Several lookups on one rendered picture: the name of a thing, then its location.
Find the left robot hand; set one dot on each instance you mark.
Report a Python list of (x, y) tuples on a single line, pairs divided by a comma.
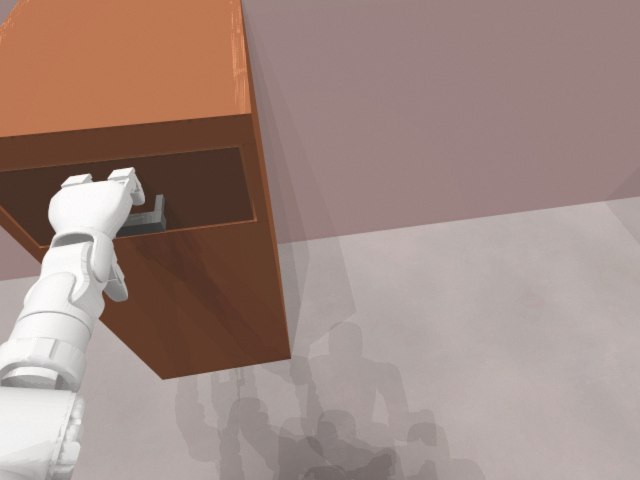
[(103, 206)]

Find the drawer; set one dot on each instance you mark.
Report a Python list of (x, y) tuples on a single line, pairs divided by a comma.
[(201, 186)]

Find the cabinet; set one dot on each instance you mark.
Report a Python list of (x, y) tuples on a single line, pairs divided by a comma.
[(88, 79)]

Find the left robot forearm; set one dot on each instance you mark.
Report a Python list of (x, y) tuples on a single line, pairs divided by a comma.
[(46, 349)]

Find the handle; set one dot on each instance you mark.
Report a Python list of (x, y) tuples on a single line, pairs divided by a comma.
[(145, 223)]

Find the left robot upper arm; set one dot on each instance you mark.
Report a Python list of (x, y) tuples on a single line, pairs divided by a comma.
[(40, 433)]

